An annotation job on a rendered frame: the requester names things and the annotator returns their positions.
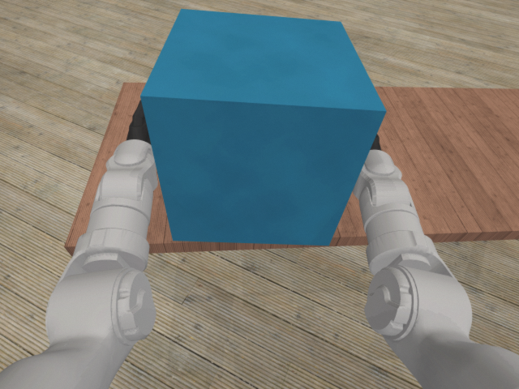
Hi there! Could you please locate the table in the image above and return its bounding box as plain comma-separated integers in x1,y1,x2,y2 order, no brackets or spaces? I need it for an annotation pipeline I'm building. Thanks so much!
64,83,519,256

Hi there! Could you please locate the robot right forearm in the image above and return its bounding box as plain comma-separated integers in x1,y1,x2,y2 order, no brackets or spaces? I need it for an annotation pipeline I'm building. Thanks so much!
353,150,472,324

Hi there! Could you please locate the robot left forearm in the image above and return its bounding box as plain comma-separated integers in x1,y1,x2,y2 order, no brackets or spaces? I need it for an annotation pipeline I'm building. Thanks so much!
45,139,158,338

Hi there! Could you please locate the robot left upper arm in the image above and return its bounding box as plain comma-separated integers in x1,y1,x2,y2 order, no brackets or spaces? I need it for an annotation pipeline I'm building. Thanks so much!
0,267,157,389

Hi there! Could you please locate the robot right upper arm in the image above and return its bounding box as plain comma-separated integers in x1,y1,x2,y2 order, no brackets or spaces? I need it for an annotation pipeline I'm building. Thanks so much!
364,265,519,389

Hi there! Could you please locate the carton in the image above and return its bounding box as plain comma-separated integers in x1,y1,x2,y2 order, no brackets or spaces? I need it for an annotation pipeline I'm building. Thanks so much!
140,9,387,246

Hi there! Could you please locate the left robot hand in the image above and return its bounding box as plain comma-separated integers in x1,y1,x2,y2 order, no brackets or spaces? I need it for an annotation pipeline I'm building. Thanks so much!
127,101,151,144

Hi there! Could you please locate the right robot hand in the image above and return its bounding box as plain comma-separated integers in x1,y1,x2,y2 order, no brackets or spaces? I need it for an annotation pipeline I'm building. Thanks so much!
370,135,381,150

